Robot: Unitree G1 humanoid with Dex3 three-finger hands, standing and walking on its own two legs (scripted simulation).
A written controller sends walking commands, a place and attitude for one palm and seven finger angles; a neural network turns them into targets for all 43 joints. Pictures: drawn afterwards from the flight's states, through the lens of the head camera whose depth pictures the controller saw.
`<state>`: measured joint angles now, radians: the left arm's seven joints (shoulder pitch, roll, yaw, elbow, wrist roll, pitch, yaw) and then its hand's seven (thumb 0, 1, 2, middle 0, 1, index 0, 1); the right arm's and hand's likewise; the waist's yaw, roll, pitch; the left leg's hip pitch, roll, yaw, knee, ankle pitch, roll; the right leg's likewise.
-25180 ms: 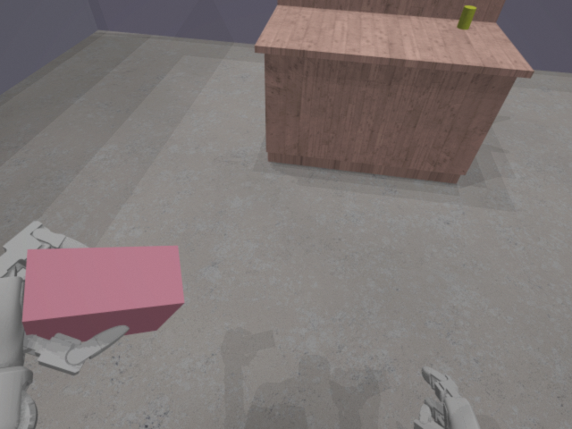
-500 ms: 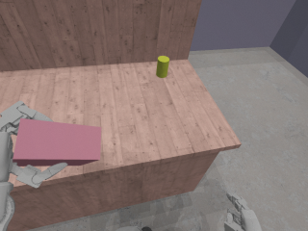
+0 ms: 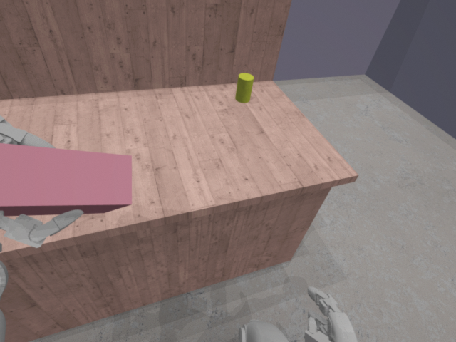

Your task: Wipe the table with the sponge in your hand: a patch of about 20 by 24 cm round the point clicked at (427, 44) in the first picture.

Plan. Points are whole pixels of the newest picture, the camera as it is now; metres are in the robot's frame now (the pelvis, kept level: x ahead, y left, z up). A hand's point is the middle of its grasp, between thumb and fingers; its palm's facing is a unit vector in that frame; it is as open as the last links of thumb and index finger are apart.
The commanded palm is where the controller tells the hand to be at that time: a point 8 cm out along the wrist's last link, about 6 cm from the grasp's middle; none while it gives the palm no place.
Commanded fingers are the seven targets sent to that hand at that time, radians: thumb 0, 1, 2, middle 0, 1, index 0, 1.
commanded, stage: come to a stop and stand still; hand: left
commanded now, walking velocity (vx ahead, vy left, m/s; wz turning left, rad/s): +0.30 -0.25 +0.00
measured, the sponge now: (83, 186) +0.24 +0.24 +0.18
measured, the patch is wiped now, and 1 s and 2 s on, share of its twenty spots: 0.00 0.00 0.00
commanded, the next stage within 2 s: look again from close up in 1.18 s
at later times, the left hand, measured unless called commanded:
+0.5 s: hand out of the picture +0.12 +0.28 +0.19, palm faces +0.38 -0.86 -0.33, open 10.4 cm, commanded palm +0.07 +0.30 +0.22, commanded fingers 0.00 0.10 1.30 -1.20 -1.60 -1.20 -1.60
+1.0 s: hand out of the picture +0.06 +0.22 +0.18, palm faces +0.28 -0.90 -0.35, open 10.4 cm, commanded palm +0.00 +0.28 +0.22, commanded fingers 0.00 0.10 1.30 -1.20 -1.60 -1.20 -1.60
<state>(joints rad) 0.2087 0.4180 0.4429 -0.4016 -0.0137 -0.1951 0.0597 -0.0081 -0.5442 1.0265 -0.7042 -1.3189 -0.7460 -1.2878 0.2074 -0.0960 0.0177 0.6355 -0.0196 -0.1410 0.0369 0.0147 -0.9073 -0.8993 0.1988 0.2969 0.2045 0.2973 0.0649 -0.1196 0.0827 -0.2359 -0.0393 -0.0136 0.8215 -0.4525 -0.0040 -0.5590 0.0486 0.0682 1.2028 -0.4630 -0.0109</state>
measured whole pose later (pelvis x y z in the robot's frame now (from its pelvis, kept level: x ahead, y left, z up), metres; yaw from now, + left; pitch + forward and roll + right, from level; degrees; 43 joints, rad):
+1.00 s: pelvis -0.17 +0.01 +0.02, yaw -2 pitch -2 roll -1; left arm 0.44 0.34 0.31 -0.55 0.00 -0.20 0.09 -0.01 -0.55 1.03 -0.71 -1.31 -0.75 -1.28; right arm 0.23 -0.21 -0.03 0.62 0.02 -0.08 0.01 0.02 -0.91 -0.90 0.20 0.30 0.21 0.30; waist 0.01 -0.07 0.06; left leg -0.50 0.00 -0.04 1.14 -0.31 0.05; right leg -0.35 0.02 -0.11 0.69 -0.31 -0.08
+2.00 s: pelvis -0.16 +0.02 +0.02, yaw +2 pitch -4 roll +1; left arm 0.38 0.35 0.33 -0.44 -0.03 -0.15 0.14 -0.01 -0.55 1.03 -0.71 -1.31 -0.76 -1.27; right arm 0.24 -0.17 0.02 0.63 0.00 -0.10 -0.04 0.01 -0.91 -0.90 0.20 0.30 0.20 0.30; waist 0.03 -0.07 0.07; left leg -0.26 0.01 0.05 0.62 -0.29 0.01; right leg -0.40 0.04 -0.01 0.93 -0.42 -0.06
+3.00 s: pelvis +0.09 -0.17 +0.02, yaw +1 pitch -1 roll +1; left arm 0.44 0.41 0.35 -0.64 -0.05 -0.17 0.16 -0.01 -0.55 1.03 -0.71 -1.31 -0.76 -1.27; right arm 0.20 -0.22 0.00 0.58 0.00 -0.09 -0.04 0.02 -0.91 -0.90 0.20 0.30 0.20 0.30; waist 0.03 -0.08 0.10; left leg -0.36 0.07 0.11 0.62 -0.26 0.03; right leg -0.29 0.03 -0.14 0.69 -0.38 -0.10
